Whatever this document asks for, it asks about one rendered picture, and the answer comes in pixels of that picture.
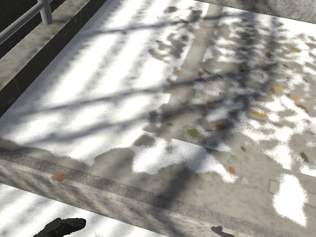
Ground left robot hand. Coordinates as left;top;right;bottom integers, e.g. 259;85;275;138
33;217;87;237

